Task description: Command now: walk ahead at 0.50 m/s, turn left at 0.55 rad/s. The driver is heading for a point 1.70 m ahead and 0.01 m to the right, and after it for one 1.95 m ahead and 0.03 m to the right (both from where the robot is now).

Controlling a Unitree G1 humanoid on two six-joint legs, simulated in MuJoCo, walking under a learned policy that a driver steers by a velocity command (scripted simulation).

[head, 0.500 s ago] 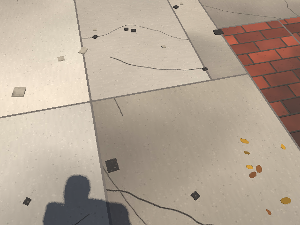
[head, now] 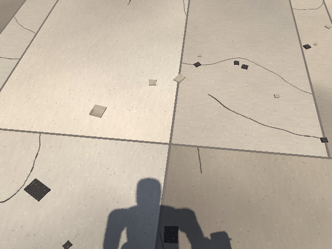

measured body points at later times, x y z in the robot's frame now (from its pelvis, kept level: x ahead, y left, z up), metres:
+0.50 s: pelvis +0.27 +0.05 +0.00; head +0.28 +0.07 +0.45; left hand +0.35 +0.31 -0.13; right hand +0.27 -0.21 -0.13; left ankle +0.19 +0.09 -0.74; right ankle +0.43 -0.09 -0.68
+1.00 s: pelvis +0.55 +0.04 +0.01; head +0.57 +0.03 +0.46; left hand +0.49 +0.29 -0.14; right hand +0.69 -0.19 -0.13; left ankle +0.61 +0.21 -0.67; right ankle +0.53 -0.02 -0.74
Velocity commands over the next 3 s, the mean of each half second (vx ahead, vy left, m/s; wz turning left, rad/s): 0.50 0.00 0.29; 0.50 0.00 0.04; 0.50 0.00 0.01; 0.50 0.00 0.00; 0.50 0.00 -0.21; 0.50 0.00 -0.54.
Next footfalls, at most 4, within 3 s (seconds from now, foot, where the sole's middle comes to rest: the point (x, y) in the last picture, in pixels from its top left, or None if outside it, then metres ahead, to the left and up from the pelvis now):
0.14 left None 0.23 0.09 -0.78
0.70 right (185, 224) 0.57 -0.02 -0.78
1.26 left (136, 167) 0.84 0.21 -0.78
1.82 right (167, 114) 1.17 0.07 -0.78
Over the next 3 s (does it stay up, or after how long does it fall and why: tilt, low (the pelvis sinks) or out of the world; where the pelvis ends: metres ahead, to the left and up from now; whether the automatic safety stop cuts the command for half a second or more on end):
stays up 1.60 0.14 -0.02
